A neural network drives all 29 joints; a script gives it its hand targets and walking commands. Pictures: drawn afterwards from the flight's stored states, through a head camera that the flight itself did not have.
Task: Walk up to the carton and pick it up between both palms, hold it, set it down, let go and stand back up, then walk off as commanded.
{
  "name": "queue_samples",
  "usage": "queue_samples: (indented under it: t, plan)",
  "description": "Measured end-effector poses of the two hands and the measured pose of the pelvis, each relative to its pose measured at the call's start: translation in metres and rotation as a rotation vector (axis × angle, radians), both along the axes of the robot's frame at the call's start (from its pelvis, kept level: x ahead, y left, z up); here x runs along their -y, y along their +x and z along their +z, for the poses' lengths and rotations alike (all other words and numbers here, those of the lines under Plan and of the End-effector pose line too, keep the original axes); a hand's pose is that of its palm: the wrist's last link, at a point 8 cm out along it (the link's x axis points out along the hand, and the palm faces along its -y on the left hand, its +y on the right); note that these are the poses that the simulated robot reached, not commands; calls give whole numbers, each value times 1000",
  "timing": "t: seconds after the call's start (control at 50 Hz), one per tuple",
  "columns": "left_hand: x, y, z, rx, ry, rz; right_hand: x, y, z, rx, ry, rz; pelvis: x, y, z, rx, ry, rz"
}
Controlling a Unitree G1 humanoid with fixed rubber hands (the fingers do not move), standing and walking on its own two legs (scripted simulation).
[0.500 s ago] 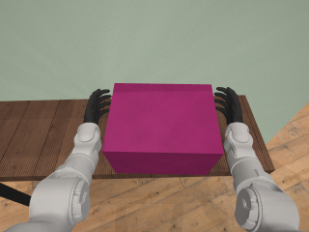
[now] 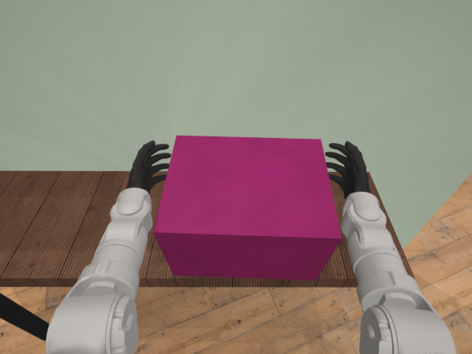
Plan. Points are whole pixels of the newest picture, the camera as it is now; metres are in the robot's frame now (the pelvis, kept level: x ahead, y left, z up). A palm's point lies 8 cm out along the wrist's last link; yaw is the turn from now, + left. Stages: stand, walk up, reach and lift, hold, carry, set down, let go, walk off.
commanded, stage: reach and lift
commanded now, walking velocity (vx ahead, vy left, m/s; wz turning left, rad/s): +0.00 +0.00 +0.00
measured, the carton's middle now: (246, 208) +0.40 -0.02 +0.01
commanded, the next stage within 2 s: hold in 1.70 s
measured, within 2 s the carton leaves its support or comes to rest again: neither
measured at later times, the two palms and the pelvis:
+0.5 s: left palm (128, 200) +0.35 +0.17 +0.10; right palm (360, 188) +0.35 -0.20 +0.13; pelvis -0.02 -0.01 +0.00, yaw +1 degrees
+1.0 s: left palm (112, 201) +0.34 +0.19 +0.12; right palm (356, 185) +0.34 -0.18 +0.14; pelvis -0.01 +0.00 +0.00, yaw +2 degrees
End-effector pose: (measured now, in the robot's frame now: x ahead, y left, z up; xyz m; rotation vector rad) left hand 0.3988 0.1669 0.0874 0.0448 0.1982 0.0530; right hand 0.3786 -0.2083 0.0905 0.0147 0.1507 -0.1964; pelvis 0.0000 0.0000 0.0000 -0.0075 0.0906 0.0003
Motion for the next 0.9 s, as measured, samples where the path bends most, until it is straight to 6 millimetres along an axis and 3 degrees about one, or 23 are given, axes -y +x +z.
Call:
queue_samples:
  t: [0.08, 0.28, 0.52, 0.78, 0.9]
  plan:
    - [-4, -4, 6, 9, 6, 0, -4, -5, 3, 9, 4, -2, -2, 0, 0, 6, 0, 6]
    - [4, -20, 42, 71, -22, 2, 4, -21, 44, 77, -6, -3, 2, 0, 1, 96, -4, 6]
    - [-10, -47, 17, -62, 16, 69, -14, -31, 37, 64, -2, 41, 8, -19, 0, 131, 4, 25]
    - [-32, -49, 58, 30, 36, 92, -35, -31, 67, 153, -28, 58, -3, -3, 2, 169, 3, 30]
    - [-35, -58, 41, -24, 15, 65, -36, -35, 59, 98, -60, 69, -5, -2, 1, 217, 0, 34]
